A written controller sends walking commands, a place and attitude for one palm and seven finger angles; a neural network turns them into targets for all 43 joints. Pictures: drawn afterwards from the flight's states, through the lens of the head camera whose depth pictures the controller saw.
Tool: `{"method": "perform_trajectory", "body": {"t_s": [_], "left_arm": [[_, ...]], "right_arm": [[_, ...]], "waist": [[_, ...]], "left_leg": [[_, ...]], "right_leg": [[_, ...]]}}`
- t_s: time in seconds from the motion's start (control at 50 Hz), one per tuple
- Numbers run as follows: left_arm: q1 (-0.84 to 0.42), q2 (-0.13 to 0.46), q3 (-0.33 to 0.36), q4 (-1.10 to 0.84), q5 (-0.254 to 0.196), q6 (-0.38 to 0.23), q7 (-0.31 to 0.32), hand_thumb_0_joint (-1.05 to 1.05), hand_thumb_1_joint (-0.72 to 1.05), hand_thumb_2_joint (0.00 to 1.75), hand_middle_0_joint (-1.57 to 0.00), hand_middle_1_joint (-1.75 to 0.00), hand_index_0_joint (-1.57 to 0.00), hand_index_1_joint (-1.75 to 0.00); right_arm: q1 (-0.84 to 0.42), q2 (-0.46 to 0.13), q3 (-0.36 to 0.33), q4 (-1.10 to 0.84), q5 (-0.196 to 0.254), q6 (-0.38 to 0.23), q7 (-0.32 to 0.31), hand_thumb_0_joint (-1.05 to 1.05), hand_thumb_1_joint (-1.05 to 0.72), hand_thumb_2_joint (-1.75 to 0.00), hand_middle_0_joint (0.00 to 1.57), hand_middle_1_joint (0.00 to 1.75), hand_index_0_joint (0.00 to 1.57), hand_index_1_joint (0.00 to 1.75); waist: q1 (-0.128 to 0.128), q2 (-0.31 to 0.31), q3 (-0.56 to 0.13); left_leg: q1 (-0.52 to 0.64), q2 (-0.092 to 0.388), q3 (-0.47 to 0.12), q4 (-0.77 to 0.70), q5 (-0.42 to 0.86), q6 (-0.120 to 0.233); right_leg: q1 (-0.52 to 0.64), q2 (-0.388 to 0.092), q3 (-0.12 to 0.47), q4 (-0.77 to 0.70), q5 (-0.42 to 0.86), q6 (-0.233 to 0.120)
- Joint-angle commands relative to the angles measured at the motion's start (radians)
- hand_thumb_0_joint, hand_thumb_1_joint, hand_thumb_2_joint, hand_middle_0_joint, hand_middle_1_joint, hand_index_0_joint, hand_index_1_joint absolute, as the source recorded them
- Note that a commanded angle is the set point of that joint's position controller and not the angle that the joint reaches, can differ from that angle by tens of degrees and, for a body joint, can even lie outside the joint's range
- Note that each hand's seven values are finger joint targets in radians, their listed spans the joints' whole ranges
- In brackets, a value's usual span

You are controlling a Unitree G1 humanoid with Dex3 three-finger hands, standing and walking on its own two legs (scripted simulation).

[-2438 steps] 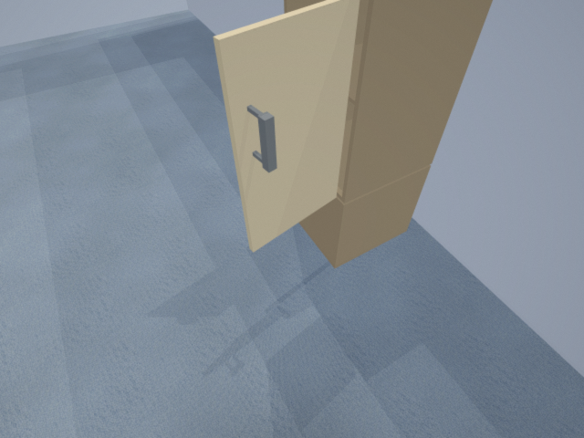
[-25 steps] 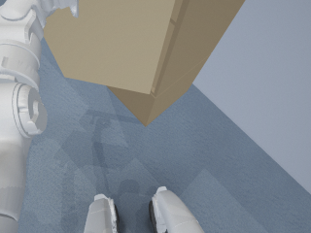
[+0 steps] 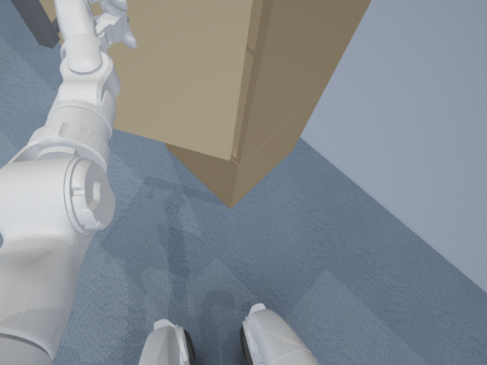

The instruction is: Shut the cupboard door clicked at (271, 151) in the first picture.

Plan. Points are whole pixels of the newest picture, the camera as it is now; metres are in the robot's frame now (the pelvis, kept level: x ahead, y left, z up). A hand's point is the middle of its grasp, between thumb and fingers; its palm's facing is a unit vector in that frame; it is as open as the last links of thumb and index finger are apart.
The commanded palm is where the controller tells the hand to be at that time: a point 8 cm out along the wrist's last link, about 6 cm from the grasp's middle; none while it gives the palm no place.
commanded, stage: pull the fist back off the door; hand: left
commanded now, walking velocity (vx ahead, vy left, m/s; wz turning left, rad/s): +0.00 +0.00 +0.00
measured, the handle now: out of the picture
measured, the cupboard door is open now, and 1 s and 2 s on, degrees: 29 29 29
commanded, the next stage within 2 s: draw the hand back to the body in 0.46 s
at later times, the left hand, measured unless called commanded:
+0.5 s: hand (127, 66) +0.52 +0.06 +0.13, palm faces +0.08 -1.00 -0.03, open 3.1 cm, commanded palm +0.50 +0.10 +0.13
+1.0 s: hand (56, 117) +0.42 +0.12 +0.17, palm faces +0.09 -1.00 -0.02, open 3.1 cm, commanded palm +0.37 +0.17 +0.18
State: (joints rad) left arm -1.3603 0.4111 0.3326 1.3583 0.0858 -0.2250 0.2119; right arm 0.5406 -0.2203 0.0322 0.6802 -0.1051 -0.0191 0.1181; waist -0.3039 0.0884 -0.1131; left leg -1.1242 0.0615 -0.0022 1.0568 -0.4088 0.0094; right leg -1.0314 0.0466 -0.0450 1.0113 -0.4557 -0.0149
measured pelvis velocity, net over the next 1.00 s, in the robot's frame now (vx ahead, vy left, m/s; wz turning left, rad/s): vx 0.02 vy -0.02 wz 0.02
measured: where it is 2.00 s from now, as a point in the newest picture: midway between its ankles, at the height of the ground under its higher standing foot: outside the picture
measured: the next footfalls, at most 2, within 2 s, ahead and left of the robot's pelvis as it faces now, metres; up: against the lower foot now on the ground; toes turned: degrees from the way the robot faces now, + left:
none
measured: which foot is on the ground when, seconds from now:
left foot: down 0.00-1.00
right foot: down 0.00-1.00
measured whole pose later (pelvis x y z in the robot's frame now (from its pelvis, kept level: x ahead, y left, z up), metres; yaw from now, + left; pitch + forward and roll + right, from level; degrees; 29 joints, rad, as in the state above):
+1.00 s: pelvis +0.02 -0.02 +0.06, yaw +1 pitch +8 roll +0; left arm -0.44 0.18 0.15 0.60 -0.15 -0.26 0.03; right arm 0.38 -0.26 -0.02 0.66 0.04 0.01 0.01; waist -0.06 0.06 -0.09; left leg -0.52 0.05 0.03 0.73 -0.33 -0.01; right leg -0.46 0.04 -0.01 0.72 -0.39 -0.03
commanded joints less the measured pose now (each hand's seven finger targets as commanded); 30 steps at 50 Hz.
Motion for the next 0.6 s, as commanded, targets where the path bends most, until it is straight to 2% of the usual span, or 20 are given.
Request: {"method": "perform_trajectory", "body": {"t_s": [0.0,0.02,0.1,0.12,0.16,0.2,0.22,0.24,0.28,0.3,0.32,0.36,0.4,0.44,0.48,0.5,0.54,0.56,0.58], "left_arm": [[-0.406,0.094,-0.008,-0.289,-0.028,-0.132,-0.01,0.0,0.9,0.9,-1.3,-1.5,-1.3,-1.5],[-0.397,0.071,-0.027,-0.314,-0.03,-0.15,-0.011,0.0,0.9,0.9,-1.3,-1.5,-1.3,-1.5],[-0.256,0.001,-0.054,-0.333,-0.045,-0.174,-0.013,0.0,0.9,0.9,-1.3,-1.5,-1.3,-1.5],[-0.252,-0.004,-0.054,-0.347,-0.053,-0.179,-0.012,0.0,0.9,0.9,-1.3,-1.5,-1.3,-1.5],[-0.208,-0.003,-0.048,-0.377,-0.059,-0.185,-0.012,0.0,0.9,0.9,-1.3,-1.5,-1.3,-1.5],[-0.198,-0.036,-0.072,-0.402,-0.066,-0.197,-0.013,0.0,0.9,0.9,-1.3,-1.5,-1.3,-1.5],[-0.186,-0.013,-0.053,-0.425,-0.069,-0.208,-0.011,0.0,0.9,0.9,-1.3,-1.5,-1.3,-1.5],[-0.168,-0.027,-0.067,-0.434,-0.07,-0.216,-0.013,0.0,0.9,0.9,-1.3,-1.5,-1.3,-1.5],[-0.142,-0.081,-0.104,-0.491,-0.076,-0.234,-0.019,0.0,0.9,0.9,-1.3,-1.5,-1.3,-1.5],[-0.102,-0.066,-0.088,-0.501,-0.081,-0.239,-0.02,0.0,0.9,0.9,-1.3,-1.5,-1.3,-1.5],[-0.062,-0.077,-0.099,-0.51,-0.085,-0.24,-0.025,0.0,0.9,0.9,-1.3,-1.5,-1.3,-1.5],[-0.017,-0.131,-0.142,-0.51,-0.091,-0.231,-0.039,0.0,0.9,0.9,-1.3,-1.5,-1.3,-1.5],[-0.051,-0.147,-0.166,-0.514,-0.097,-0.221,-0.041,0.0,0.9,0.9,-1.3,-1.5,-1.3,-1.5],[-0.095,-0.172,-0.184,-0.515,-0.108,-0.218,-0.036,0.0,0.9,0.9,-1.3,-1.5,-1.3,-1.5],[-0.118,-0.127,-0.149,-0.486,-0.112,-0.217,-0.028,0.0,0.9,0.9,-1.3,-1.5,-1.3,-1.5],[-0.117,-0.156,-0.178,-0.472,-0.108,-0.218,-0.029,0.0,0.9,0.9,-1.3,-1.5,-1.3,-1.5],[-0.164,-0.161,-0.187,-0.467,-0.1,-0.233,-0.022,0.0,0.9,0.9,-1.3,-1.5,-1.3,-1.5],[-0.142,-0.168,-0.185,-0.437,-0.1,-0.234,-0.02,0.0,0.9,0.9,-1.3,-1.5,-1.3,-1.5],[-0.092,-0.113,-0.13,-0.429,-0.101,-0.235,-0.019,0.0,0.9,0.9,-1.3,-1.5,-1.3,-1.5]], "right_arm": [[0.207,-0.205,-0.09,-0.037,0.013,-0.001,-0.012,0.0,-0.9,-0.9,0.2,0.3,0.2,0.3],[0.204,-0.203,-0.092,-0.035,0.014,-0.002,-0.011,0.0,-0.9,-0.9,0.2,0.3,0.2,0.3],[0.177,-0.196,-0.108,-0.039,0.027,0.01,-0.01,0.0,-0.9,-0.9,0.2,0.3,0.2,0.3],[0.177,-0.195,-0.109,-0.037,0.028,0.015,-0.013,0.0,-0.9,-0.9,0.2,0.3,0.2,0.3],[0.152,-0.192,-0.112,-0.046,0.036,0.02,-0.017,0.0,-0.9,-0.9,0.2,0.3,0.2,0.3],[0.132,-0.185,-0.114,-0.047,0.039,0.023,-0.02,0.0,-0.9,-0.9,0.2,0.3,0.2,0.3],[0.127,-0.186,-0.115,-0.05,0.04,0.024,-0.026,0.0,-0.9,-0.9,0.2,0.3,0.2,0.3],[0.111,-0.182,-0.115,-0.051,0.045,0.025,-0.027,0.0,-0.9,-0.9,0.2,0.3,0.2,0.3],[0.085,-0.172,-0.119,-0.059,0.047,0.022,-0.027,0.0,-0.9,-0.9,0.2,0.3,0.2,0.3],[0.078,-0.173,-0.121,-0.06,0.048,0.023,-0.028,0.0,-0.9,-0.9,0.2,0.3,0.2,0.3],[0.072,-0.174,-0.122,-0.066,0.051,0.024,-0.032,0.0,-0.9,-0.9,0.2,0.3,0.2,0.3],[0.047,-0.166,-0.121,-0.07,0.059,0.025,-0.034,0.0,-0.9,-0.9,0.2,0.3,0.2,0.3],[0.027,-0.166,-0.122,-0.066,0.067,0.03,-0.04,0.0,-0.9,-0.9,0.2,0.3,0.2,0.3],[0.013,-0.163,-0.119,-0.059,0.072,0.028,-0.049,0.0,-0.9,-0.9,0.2,0.3,0.2,0.3],[0.002,-0.166,-0.116,-0.049,0.071,0.028,-0.058,0.0,-0.9,-0.9,0.2,0.3,0.2,0.3],[-0.009,-0.161,-0.113,-0.049,0.071,0.026,-0.058,0.0,-0.9,-0.9,0.2,0.3,0.2,0.3],[-0.017,-0.158,-0.11,-0.039,0.069,0.019,-0.06,0.0,-0.9,-0.9,0.2,0.3,0.2,0.3],[-0.021,-0.158,-0.108,-0.04,0.067,0.016,-0.059,0.0,-0.9,-0.9,0.2,0.3,0.2,0.3],[-0.02,-0.164,-0.108,-0.048,0.066,0.016,-0.058,0.0,-0.9,-0.9,0.2,0.3,0.2,0.3]], "waist": [[0.021,0.031,-0.548],[0.025,0.051,-0.545],[0.054,0.001,-0.504],[0.055,-0.007,-0.498],[0.075,-0.012,-0.495],[0.073,-0.041,-0.471],[0.086,-0.032,-0.482],[0.088,-0.038,-0.488],[0.101,-0.011,-0.512],[0.117,-0.032,-0.525],[0.121,-0.032,-0.522],[0.123,-0.067,-0.491],[0.11,-0.076,-0.451],[0.097,-0.084,-0.439],[0.092,-0.13,-0.425],[0.09,-0.115,-0.413],[0.083,-0.062,-0.423],[0.09,-0.068,-0.419],[0.115,-0.079,-0.445]], "left_leg": [[0.531,-0.04,-0.042,-0.11,0.332,0.022],[0.555,-0.041,-0.038,-0.114,0.348,0.02],[0.571,-0.05,-0.016,-0.138,0.372,0.019],[0.578,-0.054,-0.012,-0.141,0.384,0.021],[0.577,-0.058,-0.002,-0.148,0.389,0.02],[0.569,-0.064,0.007,-0.151,0.377,0.024],[0.581,-0.067,0.011,-0.152,0.394,0.023],[0.593,-0.067,0.009,-0.156,0.399,0.022],[0.633,-0.069,0.015,-0.153,0.431,0.02],[0.639,-0.069,0.015,-0.155,0.442,0.02],[0.656,-0.071,0.021,-0.157,0.466,0.02],[0.649,-0.071,0.022,-0.166,0.454,0.02],[0.648,-0.069,0.022,-0.176,0.415,0.02],[0.665,-0.069,0.017,-0.176,0.407,0.021],[0.629,-0.069,0.013,-0.18,0.365,0.023],[0.624,-0.072,0.013,-0.183,0.355,0.023],[0.657,-0.069,0.004,-0.175,0.354,0.019],[0.652,-0.068,0.0,-0.174,0.341,0.017],[0.648,-0.068,0.001,-0.181,0.343,0.017]], "right_leg": [[0.269,0.021,0.006,-0.181,0.371,0.006],[0.271,0.019,0.007,-0.18,0.392,0.004],[0.333,0.018,0.011,-0.2,0.457,0.005],[0.352,0.015,0.016,-0.204,0.483,0.006],[0.382,0.011,0.022,-0.206,0.516,0.008],[0.404,0.008,0.031,-0.216,0.535,0.013],[0.426,0.005,0.035,-0.212,0.563,0.011],[0.429,0.003,0.035,-0.21,0.571,0.013],[0.436,0.0,0.034,-0.204,0.607,0.013],[0.463,0.0,0.035,-0.2,0.629,0.012],[0.475,0.0,0.036,-0.199,0.659,0.011],[0.478,-0.004,0.034,-0.206,0.67,0.016],[0.461,-0.005,0.037,-0.221,0.635,0.019],[0.436,-0.005,0.037,-0.228,0.613,0.021],[0.451,-0.01,0.045,-0.234,0.591,0.026],[0.442,-0.011,0.046,-0.234,0.579,0.024],[0.39,-0.014,0.041,-0.226,0.535,0.021],[0.377,-0.012,0.037,-0.224,0.506,0.018],[0.408,-0.012,0.039,-0.223,0.507,0.016]]}}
